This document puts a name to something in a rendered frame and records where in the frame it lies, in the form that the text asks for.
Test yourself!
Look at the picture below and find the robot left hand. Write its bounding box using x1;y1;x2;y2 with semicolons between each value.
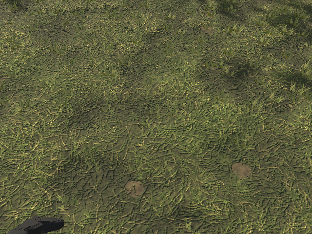
5;215;64;234

